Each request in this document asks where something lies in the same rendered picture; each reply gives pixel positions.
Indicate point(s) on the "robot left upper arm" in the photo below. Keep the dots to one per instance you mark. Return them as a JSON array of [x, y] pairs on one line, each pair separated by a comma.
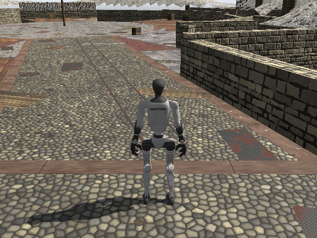
[[140, 113]]

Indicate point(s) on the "robot left hand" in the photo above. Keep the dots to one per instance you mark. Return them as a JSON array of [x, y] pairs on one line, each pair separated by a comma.
[[133, 148]]

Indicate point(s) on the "right robot forearm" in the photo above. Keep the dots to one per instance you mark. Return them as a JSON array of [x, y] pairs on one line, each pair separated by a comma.
[[180, 134]]

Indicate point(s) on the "left robot forearm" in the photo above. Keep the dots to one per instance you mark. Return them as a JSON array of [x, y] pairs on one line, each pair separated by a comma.
[[136, 134]]

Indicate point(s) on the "robot right thigh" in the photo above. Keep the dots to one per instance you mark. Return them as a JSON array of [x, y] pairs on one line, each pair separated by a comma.
[[169, 150]]

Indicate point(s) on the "robot right upper arm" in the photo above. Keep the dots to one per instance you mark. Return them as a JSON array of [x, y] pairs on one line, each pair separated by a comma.
[[176, 113]]

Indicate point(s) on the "robot right hand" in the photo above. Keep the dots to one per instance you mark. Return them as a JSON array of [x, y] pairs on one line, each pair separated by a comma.
[[183, 150]]

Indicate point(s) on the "left robot foot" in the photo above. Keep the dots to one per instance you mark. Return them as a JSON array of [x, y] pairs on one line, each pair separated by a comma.
[[146, 200]]

